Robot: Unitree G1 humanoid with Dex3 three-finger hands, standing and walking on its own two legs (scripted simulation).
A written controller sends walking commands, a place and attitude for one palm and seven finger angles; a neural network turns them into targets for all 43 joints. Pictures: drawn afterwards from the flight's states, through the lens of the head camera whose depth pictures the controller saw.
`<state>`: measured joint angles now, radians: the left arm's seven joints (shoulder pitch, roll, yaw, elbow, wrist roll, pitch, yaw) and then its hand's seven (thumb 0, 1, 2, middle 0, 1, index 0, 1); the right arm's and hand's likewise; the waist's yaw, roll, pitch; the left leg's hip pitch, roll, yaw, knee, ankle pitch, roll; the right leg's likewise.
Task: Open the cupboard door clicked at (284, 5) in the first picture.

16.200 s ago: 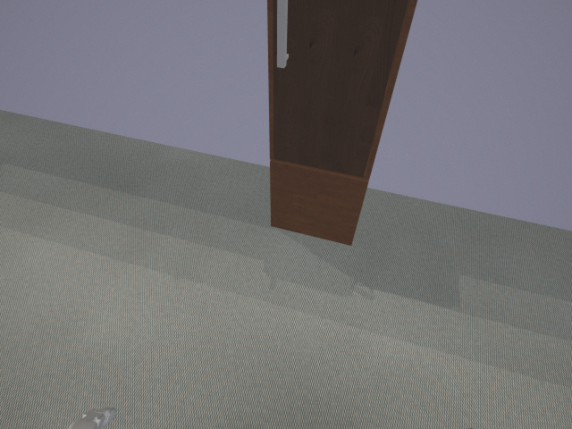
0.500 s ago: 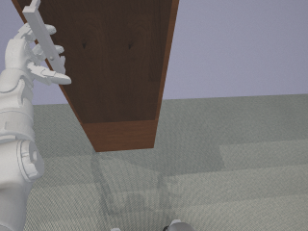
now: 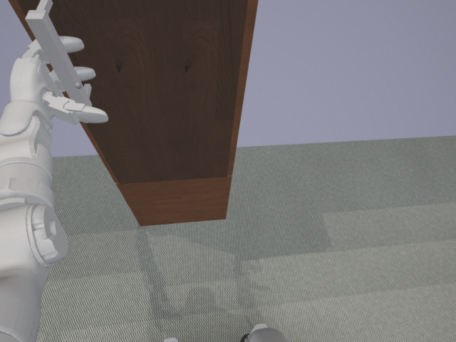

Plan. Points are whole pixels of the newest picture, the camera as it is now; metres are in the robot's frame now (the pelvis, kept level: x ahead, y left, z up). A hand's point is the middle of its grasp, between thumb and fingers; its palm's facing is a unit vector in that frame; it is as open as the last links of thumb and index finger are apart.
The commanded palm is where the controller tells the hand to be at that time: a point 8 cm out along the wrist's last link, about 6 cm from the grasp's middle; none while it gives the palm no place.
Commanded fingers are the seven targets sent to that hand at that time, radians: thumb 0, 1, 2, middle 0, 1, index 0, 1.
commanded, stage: close the thumb around the handle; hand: left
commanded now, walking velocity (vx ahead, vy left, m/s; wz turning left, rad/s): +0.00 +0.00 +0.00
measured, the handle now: (67, 61) +0.56 +0.22 +0.15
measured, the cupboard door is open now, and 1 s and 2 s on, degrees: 0 2 52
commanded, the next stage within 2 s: pull the door open along its arc in 0.66 s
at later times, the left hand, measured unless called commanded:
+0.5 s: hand (71, 85) +0.52 +0.21 +0.14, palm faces -0.01 -1.00 +0.00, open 6.8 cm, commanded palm +0.49 +0.26 +0.14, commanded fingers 0.00 0.90 0.90 -0.40 -1.35 -0.40 -1.35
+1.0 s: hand (81, 93) +0.50 +0.19 +0.14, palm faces +0.01 -1.00 -0.01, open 5.7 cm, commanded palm +0.45 +0.24 +0.14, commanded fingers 0.00 0.90 0.90 -0.40 -1.35 -0.40 -1.35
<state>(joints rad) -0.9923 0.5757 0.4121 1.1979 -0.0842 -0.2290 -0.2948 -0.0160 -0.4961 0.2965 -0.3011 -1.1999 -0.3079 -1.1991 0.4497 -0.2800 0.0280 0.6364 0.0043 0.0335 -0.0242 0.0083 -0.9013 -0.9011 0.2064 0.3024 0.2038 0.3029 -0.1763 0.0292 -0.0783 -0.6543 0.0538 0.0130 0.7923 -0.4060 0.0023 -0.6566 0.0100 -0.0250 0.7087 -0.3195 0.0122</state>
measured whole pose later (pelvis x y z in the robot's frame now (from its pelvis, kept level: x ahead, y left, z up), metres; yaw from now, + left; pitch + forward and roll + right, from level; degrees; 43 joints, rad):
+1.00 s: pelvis +0.00 +0.00 +0.00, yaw -1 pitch +14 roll -2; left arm -0.85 0.52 0.42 1.07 -0.12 -0.23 -0.27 0.00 0.75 0.81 -0.36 -1.35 -0.35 -1.35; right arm 0.44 -0.27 0.02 0.62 0.01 0.03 -0.01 0.01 -0.90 -0.90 0.21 0.30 0.20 0.30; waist -0.16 0.04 -0.10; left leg -0.61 0.06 0.04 0.77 -0.41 0.00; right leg -0.62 0.02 0.00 0.69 -0.32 0.01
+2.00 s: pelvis +0.01 -0.03 +0.02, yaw +3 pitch -2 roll +0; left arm 0.01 -0.09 -0.29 -0.14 0.03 0.22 0.56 0.03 0.67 0.75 -0.33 -1.31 -0.34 -1.32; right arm 0.12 -0.18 0.01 0.63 -0.04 0.10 0.00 0.01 -0.90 -0.90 0.20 0.30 0.20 0.30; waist 0.00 0.06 -0.02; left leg -0.21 0.05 -0.03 0.60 -0.36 -0.04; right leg -0.22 0.01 -0.07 0.59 -0.33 -0.03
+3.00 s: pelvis -0.04 -0.01 +0.02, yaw +3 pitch -3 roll +0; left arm -0.23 -0.01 -0.26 0.19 0.05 0.04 0.28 -0.01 -0.49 0.30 -0.29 -0.43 -0.21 -0.47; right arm 0.16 -0.16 0.03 0.64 -0.02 0.09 -0.04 0.01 -0.90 -0.90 0.20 0.30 0.20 0.30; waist 0.03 0.02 0.01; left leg -0.25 0.00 -0.01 0.60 -0.29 0.00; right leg -0.27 -0.04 -0.05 0.60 -0.27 0.00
